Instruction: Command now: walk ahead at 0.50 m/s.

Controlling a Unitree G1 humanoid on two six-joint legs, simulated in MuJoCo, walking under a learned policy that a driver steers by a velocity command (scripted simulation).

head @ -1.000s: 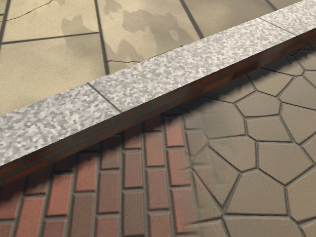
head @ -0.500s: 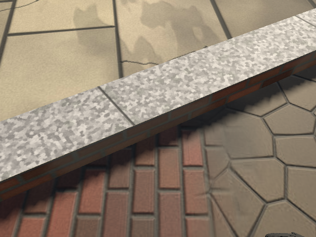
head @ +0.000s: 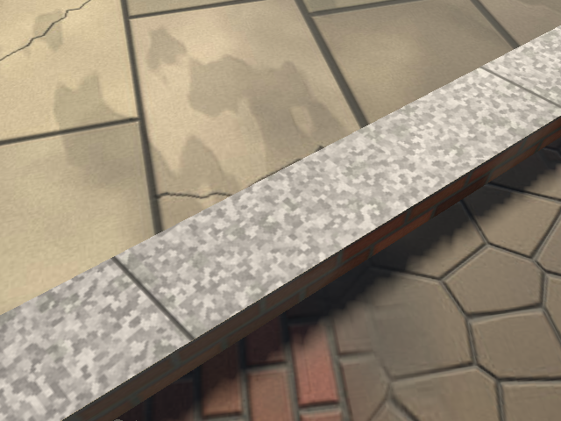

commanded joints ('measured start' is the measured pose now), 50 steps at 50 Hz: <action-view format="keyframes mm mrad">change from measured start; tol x32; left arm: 1 223 124 45 20 6 -29 21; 30 415 82 33 22 -32 -50 49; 50 -230 -31 -71 -458 24 27 31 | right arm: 1 2 -164 -30 -23 -1 0 -8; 23 -414 -48 -2 -206 -10 47 31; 29 29 -228 -82 -102 -36 26 0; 50 134 -152 -9 -38 4 23 -32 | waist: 1 155 90 -107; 50 7 48 46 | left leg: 1 -38 255 -54 343 1000 89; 4 -720 16 -105 1133 -151 35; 19 -732 146 -35 553 355 -18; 27 -454 -16 91 397 124 111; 30 113 441 -745 151 547 397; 36 -320 224 -369 67 480 252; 50 -207 235 -364 -140 394 193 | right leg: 1 294 80 -35 -97 -51 -65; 4 865 -379 756 -248 -181 -256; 9 365 -185 255 -375 34 -119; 27 601 -199 -102 70 904 -59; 30 -93 104 -11 936 -442 53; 46 -1076 -52 25 1513 -499 45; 50 -810 -45 -68 1096 -468 12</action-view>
